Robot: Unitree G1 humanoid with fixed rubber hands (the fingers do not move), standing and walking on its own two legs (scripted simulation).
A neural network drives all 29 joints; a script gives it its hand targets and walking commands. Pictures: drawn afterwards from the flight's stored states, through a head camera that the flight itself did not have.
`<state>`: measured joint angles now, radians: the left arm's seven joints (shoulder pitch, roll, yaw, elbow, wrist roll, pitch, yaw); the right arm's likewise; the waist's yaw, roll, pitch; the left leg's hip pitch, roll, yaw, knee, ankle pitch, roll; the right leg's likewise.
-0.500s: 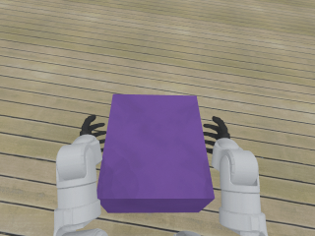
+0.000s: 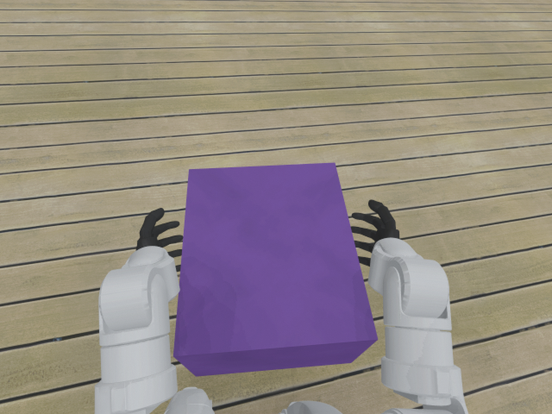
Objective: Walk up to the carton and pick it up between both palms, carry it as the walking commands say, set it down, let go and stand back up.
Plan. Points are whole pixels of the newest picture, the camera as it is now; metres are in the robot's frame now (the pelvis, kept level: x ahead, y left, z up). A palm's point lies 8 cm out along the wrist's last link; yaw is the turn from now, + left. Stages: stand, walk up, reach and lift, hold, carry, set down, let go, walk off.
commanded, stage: carry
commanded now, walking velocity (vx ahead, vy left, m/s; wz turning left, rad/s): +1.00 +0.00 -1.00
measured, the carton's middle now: (268, 264) +0.32 +0.04 -0.03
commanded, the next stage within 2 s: none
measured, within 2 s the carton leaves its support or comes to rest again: neither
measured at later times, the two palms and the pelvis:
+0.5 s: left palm (306, 88) +0.69 -0.01 +0.03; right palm (460, 140) +0.57 -0.29 +0.06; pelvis +0.36 -0.04 -0.01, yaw -26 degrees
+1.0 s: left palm (470, 40) +0.94 -0.42 +0.05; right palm out of the picture +0.68 -0.59 +0.06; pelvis +0.65 -0.25 -0.02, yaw -56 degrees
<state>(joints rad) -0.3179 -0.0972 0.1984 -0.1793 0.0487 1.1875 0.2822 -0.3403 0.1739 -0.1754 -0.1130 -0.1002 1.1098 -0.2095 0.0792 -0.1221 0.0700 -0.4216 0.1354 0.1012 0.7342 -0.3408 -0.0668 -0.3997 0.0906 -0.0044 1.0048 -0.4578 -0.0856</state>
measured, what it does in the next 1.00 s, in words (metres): walks ahead, turning right: right foot, then left foot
